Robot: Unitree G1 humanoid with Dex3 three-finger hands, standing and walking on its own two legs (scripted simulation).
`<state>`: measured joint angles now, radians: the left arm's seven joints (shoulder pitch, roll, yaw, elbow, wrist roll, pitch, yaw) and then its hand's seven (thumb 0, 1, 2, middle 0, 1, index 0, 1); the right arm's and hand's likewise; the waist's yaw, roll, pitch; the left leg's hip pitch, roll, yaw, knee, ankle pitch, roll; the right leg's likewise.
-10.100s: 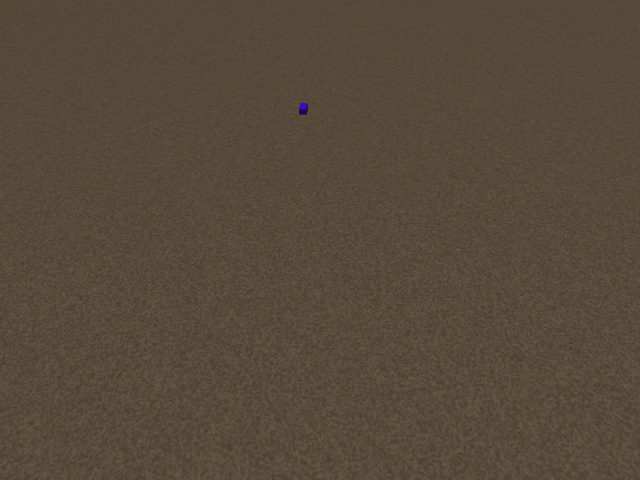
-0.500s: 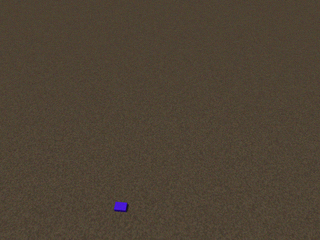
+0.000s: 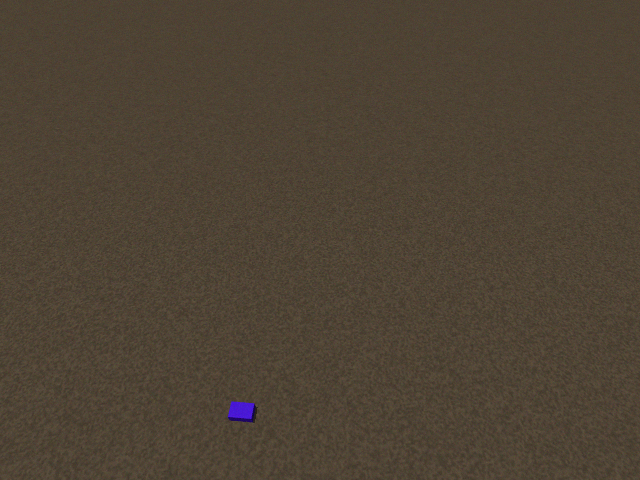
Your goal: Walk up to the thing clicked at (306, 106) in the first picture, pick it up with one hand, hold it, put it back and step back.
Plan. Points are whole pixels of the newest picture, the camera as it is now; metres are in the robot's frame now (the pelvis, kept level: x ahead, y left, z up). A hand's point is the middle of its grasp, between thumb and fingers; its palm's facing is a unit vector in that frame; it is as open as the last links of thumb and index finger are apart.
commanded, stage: stand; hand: left
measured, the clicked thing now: (242, 411) +0.46 +0.25 -0.77
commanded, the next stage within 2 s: none
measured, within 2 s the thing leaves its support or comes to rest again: neither
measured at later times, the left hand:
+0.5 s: hand out of the picture +0.07 +0.26 -0.16, palm faces -0.02 -0.94 -0.34, open 7.4 cm
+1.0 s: hand out of the picture +0.07 +0.25 -0.16, palm faces -0.03 -0.94 -0.34, open 7.4 cm
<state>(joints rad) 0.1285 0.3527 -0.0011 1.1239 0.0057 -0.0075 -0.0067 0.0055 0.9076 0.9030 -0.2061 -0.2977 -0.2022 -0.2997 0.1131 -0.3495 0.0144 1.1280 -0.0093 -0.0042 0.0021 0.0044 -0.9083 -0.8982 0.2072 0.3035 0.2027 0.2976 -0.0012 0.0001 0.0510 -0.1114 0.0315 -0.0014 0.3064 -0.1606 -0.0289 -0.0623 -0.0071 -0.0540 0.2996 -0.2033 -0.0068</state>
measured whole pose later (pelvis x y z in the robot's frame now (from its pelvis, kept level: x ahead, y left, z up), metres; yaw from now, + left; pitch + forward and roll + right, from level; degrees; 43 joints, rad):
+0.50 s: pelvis +0.00 +0.00 +0.00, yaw +0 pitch -2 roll +0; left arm 0.12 0.35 0.00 1.12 0.01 -0.01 -0.01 0.01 0.91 0.90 -0.21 -0.30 -0.20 -0.30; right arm 0.11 -0.35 0.02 1.13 -0.01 -0.01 0.00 0.00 -0.91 -0.90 0.21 0.30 0.20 0.30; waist 0.00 0.00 0.05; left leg -0.11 0.03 0.00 0.30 -0.16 -0.03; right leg -0.06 -0.01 -0.05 0.30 -0.21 0.00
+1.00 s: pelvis +0.00 +0.00 +0.00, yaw +0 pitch -2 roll +0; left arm 0.13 0.35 0.00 1.12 0.01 -0.01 -0.01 0.01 0.91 0.90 -0.21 -0.30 -0.20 -0.30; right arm 0.12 -0.35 0.01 1.12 -0.01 0.00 0.00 0.00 -0.91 -0.90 0.21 0.30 0.20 0.30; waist 0.00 0.00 0.05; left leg -0.11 0.03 0.00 0.31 -0.16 -0.03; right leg -0.06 -0.01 -0.05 0.30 -0.20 -0.01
